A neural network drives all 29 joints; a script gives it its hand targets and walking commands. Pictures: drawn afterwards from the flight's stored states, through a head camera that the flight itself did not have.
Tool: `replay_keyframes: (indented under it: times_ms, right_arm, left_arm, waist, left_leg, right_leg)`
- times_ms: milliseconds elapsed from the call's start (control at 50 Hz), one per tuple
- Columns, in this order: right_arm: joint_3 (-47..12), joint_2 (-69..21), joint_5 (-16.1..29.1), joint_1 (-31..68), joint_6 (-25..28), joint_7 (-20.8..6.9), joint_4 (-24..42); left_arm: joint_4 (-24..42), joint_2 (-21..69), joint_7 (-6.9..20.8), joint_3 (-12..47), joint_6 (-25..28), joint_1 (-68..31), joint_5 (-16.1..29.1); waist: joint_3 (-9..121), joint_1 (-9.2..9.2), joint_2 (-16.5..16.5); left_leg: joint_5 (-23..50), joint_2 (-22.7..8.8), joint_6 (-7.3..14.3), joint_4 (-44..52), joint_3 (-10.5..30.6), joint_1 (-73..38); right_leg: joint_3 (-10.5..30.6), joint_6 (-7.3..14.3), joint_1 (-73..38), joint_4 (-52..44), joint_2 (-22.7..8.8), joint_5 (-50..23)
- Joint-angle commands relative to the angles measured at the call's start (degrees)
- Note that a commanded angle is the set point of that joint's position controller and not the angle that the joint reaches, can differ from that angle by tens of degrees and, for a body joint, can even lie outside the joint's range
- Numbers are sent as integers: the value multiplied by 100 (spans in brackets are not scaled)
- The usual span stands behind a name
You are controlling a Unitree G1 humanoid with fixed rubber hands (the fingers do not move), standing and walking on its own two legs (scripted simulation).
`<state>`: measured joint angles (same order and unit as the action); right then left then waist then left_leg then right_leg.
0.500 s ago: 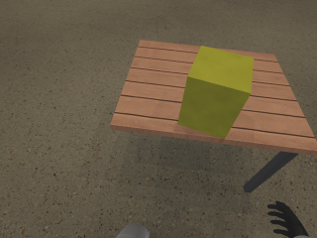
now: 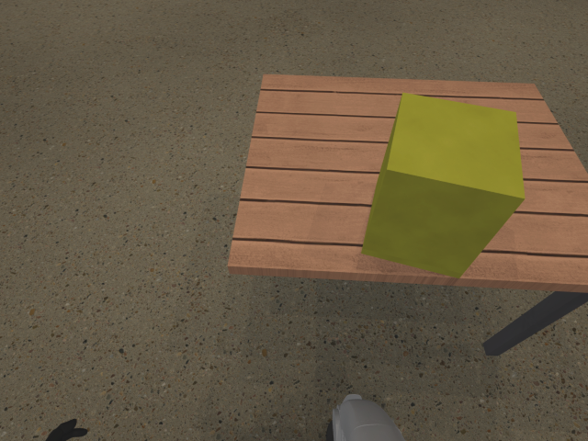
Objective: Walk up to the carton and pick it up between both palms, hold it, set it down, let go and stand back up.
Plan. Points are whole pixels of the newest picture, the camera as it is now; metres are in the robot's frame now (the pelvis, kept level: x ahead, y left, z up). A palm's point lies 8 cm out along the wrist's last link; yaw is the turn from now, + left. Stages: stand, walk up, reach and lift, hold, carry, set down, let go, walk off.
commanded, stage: walk up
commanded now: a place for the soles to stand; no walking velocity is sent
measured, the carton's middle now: (431, 188) +0.54 -0.29 -0.05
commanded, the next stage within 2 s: none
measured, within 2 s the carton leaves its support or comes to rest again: neither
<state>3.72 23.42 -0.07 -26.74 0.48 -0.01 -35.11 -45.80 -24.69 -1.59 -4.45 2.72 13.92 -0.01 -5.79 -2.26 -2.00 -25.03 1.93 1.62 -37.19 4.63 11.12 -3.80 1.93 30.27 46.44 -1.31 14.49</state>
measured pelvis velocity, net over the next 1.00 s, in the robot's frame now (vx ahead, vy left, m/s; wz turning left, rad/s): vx -0.01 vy -0.03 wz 0.00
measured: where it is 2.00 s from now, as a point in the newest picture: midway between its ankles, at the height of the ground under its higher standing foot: outside the picture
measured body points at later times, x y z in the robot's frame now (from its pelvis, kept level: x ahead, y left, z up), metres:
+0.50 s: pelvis -0.01 -0.03 -0.01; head +0.02 -0.04 +0.44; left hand +0.09 +0.31 -0.10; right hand +0.09 -0.34 -0.12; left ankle +0.01 +0.11 -0.72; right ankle +0.07 -0.15 -0.72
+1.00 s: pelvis -0.01 -0.03 -0.01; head +0.03 -0.05 +0.44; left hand +0.10 +0.30 -0.09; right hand +0.11 -0.34 -0.12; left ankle +0.01 +0.11 -0.72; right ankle +0.07 -0.15 -0.72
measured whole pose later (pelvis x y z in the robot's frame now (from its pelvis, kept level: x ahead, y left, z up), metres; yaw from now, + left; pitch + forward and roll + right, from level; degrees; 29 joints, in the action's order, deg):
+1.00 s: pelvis -0.01 -0.03 -0.01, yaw +0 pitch -2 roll +1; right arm 1.7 23.5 -0.1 -13.4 0.6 0.9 -41.4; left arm -45.8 -24.6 -0.1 -3.0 2.0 13.4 0.0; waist -6.0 -1.1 -1.2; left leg -21.4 2.2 0.4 -41.3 4.6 18.2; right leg 1.2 0.6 24.8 41.6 -0.8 15.0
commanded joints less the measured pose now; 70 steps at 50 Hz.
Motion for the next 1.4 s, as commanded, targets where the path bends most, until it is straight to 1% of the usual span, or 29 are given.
replay_keyframes:
  times_ms: [0,20,40,80,140,220,240,280,300,320,340,360,420,460,500,740,780,860,1020,1040,1060,1080,1100,1160,1180,1280,1320,1360,1380]
  right_arm:
    - [213,1093,151,412,243,228,65]
    - [99,736,146,185,287,243,85]
    - [130,955,44,-63,157,286,-153]
    - [177,1060,82,-20,115,277,-173]
    - [138,974,1,-307,67,165,-551]
    - [191,909,-85,-104,95,145,-706]
    - [215,1014,-190,28,120,179,-668]
    - [292,1699,-305,979,216,214,-381]
    - [290,1818,-278,1441,249,235,-376]
    - [219,1679,-212,1727,270,249,-305]
    - [175,1476,-154,1817,274,220,-305]
    - [125,1302,-140,1597,262,169,-364]
    - [55,953,-38,873,198,119,-503]
    - [96,966,-111,953,137,107,-601]
    - [117,1182,-139,1167,151,76,-641]
    - [69,1015,-116,1431,138,16,-847]
    - [97,1126,-113,1510,146,32,-857]
    - [69,1144,-77,1451,149,57,-884]
    - [81,1069,-77,1515,55,10,-915]
    - [432,1847,-32,53,252,295,-1179]
    - [533,2248,-141,-486,328,408,-1277]
    - [686,2621,-213,-374,392,498,-1129]
    - [791,2724,-212,72,448,557,-903]
    - [742,2317,-193,276,533,668,-702]
    - [686,2192,-205,130,544,657,-643]
    - [763,2289,-181,-33,574,661,-544]
    - [785,2384,-190,367,622,674,-476]
    - [697,2031,-216,853,535,608,-407]
    - [452,1297,-218,695,475,609,-406]
  left_arm:
    - [163,-918,26,-144,112,566,-185]
    - [219,-1312,12,-258,128,772,-184]
    - [251,-1270,4,-186,137,376,-75]
    - [367,-1099,-3,-129,125,95,-101]
    - [408,-1057,56,-69,-26,-355,-181]
    - [431,-1090,126,-100,-205,-628,-141]
    - [340,-950,164,-48,-275,-624,-151]
    - [397,-806,147,-53,-324,-532,18]
    - [311,-1050,155,-126,-332,-456,13]
    - [160,-1016,200,-97,-322,-85,-7]
    - [110,-946,209,-126,-270,83,-14]
    - [113,-942,196,-95,-162,82,-119]
    - [240,-1274,175,-115,-10,-525,-108]
    - [170,-1173,179,-36,-1,-677,-157]
    - [179,-992,191,19,-30,-582,-120]
    - [150,-1120,161,7,34,-613,-113]
    - [171,-1134,159,-5,13,-490,-93]
    - [140,-1106,159,17,27,-575,-95]
    - [155,-1196,153,-24,5,-623,-110]
    - [894,-1481,461,-252,-345,-959,-590]
    - [1041,-1150,573,-240,-452,-1238,-632]
    - [1215,-947,605,-216,-496,-1292,-628]
    - [1289,-1214,634,-352,-565,-1184,-600]
    - [1292,-1436,713,-541,-593,-883,-537]
    - [1181,-1212,742,-506,-589,-701,-517]
    - [1468,-1167,729,-577,-592,-763,-449]
    - [1384,-1177,765,-601,-511,-581,-379]
    - [901,-1303,723,-784,-431,879,-313]
    - [738,-1591,661,-920,-417,1431,-345]
  waist:
    - [1221,750,505]
    - [1547,775,1103]
    - [1239,379,676]
    - [738,313,891]
    - [414,154,1199]
    - [431,37,894]
    - [94,108,983]
    - [-467,306,-668]
    - [-891,400,-438]
    - [-675,638,-73]
    - [-401,685,-270]
    - [147,635,-364]
    - [878,82,656]
    - [528,88,688]
    - [343,245,464]
    - [547,233,577]
    - [753,323,177]
    - [916,227,555]
    - [871,127,632]
    - [739,-120,1753]
    - [563,-318,751]
    - [212,-374,-527]
    - [-44,-174,-133]
    - [211,141,561]
    - [373,122,390]
    - [310,7,-472]
    - [203,297,-710]
    - [1158,1075,-164]
    - [973,1303,1263]
  left_leg:
    - [4525,-468,-74,-1614,369,588]
    - [1328,265,-279,-3101,-16,1477]
    - [-1087,159,-177,-3162,166,1184]
    - [-1371,-38,5,-2738,307,1425]
    - [-905,-223,-24,-1694,-320,890]
    - [752,-177,41,241,-530,-333]
    - [206,-240,117,830,-141,162]
    - [-2045,-1965,535,2391,3270,2002]
    - [-1723,-2081,804,2447,3128,2844]
    - [-729,-1725,748,1988,2372,2599]
    - [-203,-1284,568,1593,1598,2496]
    - [275,-991,436,1176,1096,2084]
    - [124,-340,102,207,300,843]
    - [-378,-355,160,264,376,520]
    - [-425,-598,280,855,785,844]
    - [196,-482,184,702,469,862]
    - [333,-553,210,799,535,826]
    - [1137,-546,268,396,440,509]
    - [227,-446,259,317,281,558]
    - [-568,-712,592,447,670,30]
    - [-1243,-1363,924,1346,1782,-665]
    - [-1696,-2665,1419,2267,3432,-413]
    - [-966,-3109,1813,2226,3533,-142]
    - [815,-2427,1467,1444,2604,-240]
    - [1372,-2033,1298,1144,2128,-432]
    - [2423,-2250,1291,774,1738,-480]
    - [2692,-2187,1084,480,1270,164]
    - [2541,-1404,518,-1219,-160,1088]
    - [816,-802,212,-2617,-549,2328]
  right_leg:
    - [559,748,-2947,-1666,-396,-2511]
    - [2470,1406,-3471,-1734,-1838,-4116]
    - [2756,1683,-2341,-2086,-2291,-3289]
    - [2520,1648,-2090,-2088,-2068,-2164]
    - [1470,1222,-906,-2100,-1382,-1004]
    - [1307,697,61,-1799,-957,1827]
    - [1057,557,-114,-1238,-713,1684]
    - [898,90,-106,388,158,1675]
    - [1122,100,-699,719,83,1363]
    - [1017,139,-1176,289,-7,720]
    - [791,131,-1640,-328,-19,468]
    - [776,239,-2055,-826,-65,455]
    - [2178,585,-1429,-1734,-876,399]
    - [2242,572,-639,-2066,-941,1405]
    - [1599,342,-714,-1822,-454,1589]
    - [1683,328,-1147,-1758,-520,725]
    - [1558,280,-1481,-1621,-476,366]
    - [1640,355,-1382,-1488,-602,-569]
    - [1745,332,-1144,-1841,-643,523]
    - [1665,690,-112,-1262,-196,1021]
    - [1189,360,1021,-327,185,1582]
    - [853,45,1658,977,215,1633]
    - [1329,-119,1731,1719,-52,1447]
    - [1396,-137,1348,2020,-342,1079]
    - [1137,-109,1349,1744,-255,1074]
    - [883,-151,1168,1190,-331,1507]
    - [771,-94,330,442,-355,1099]
    - [493,29,-2333,-1260,-28,558]
    - [1069,-97,-3048,-1478,51,659]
